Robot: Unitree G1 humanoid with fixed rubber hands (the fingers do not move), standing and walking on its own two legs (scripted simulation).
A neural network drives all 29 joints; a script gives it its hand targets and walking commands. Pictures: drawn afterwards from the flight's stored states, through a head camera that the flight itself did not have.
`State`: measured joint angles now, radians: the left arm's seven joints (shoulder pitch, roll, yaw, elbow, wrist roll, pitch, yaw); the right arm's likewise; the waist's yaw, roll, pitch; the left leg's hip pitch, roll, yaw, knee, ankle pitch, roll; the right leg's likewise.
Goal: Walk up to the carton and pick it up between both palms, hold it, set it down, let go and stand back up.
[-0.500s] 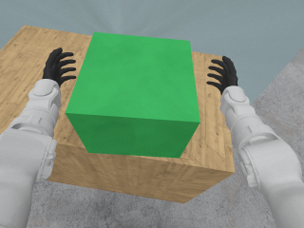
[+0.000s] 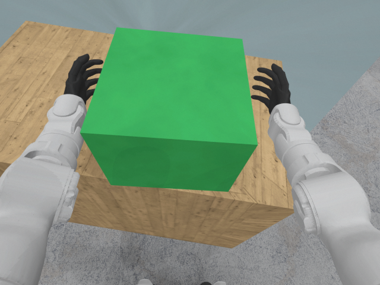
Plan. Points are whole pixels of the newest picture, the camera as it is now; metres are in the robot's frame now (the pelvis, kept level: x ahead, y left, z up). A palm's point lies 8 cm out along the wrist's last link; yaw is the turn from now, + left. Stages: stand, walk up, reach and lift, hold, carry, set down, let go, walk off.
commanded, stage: reach and lift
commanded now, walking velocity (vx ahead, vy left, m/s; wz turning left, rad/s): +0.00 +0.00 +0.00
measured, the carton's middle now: (175, 113) +0.47 +0.05 +0.04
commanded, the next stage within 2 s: none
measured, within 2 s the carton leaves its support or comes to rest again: neither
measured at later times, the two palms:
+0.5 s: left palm (84, 95) +0.46 +0.23 +0.10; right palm (268, 102) +0.47 -0.14 +0.11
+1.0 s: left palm (85, 95) +0.46 +0.23 +0.10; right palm (269, 102) +0.46 -0.15 +0.11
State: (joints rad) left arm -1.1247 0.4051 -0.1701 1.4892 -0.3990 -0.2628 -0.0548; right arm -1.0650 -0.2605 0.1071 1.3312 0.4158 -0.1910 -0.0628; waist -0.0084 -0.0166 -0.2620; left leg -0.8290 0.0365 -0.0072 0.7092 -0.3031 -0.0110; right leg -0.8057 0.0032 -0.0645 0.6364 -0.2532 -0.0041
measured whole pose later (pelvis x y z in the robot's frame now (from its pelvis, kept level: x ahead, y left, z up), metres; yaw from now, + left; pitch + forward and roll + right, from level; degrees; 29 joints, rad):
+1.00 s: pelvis +0.01 +0.01 +0.02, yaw +1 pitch +18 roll -2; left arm -1.09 0.31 0.15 1.50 -0.08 -0.34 -0.03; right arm -1.00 -0.13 -0.34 1.24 -0.08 -0.19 -0.05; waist -0.02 -0.03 -0.15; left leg -0.61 0.02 -0.01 0.52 -0.23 0.00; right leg -0.57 -0.01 -0.07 0.44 -0.18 0.00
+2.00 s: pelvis +0.04 +0.01 +0.03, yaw +2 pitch +11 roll -1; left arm -0.82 0.25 0.18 1.20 -0.06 -0.24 -0.04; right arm -0.75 -0.07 -0.28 1.01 -0.10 -0.21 -0.08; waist -0.02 0.01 -0.10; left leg -0.37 0.01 -0.01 0.41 -0.23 0.00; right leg -0.33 -0.01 -0.07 0.32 -0.18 0.01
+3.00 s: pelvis +0.01 +0.01 +0.04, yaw +1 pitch +0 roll -1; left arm -0.71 0.16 0.25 0.66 0.07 0.29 -0.02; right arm -0.72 -0.14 -0.15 0.79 0.09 0.12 -0.06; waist -0.03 -0.02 -0.05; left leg -0.14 0.01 0.01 0.32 -0.17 0.00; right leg -0.12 -0.01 -0.06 0.24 -0.12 0.01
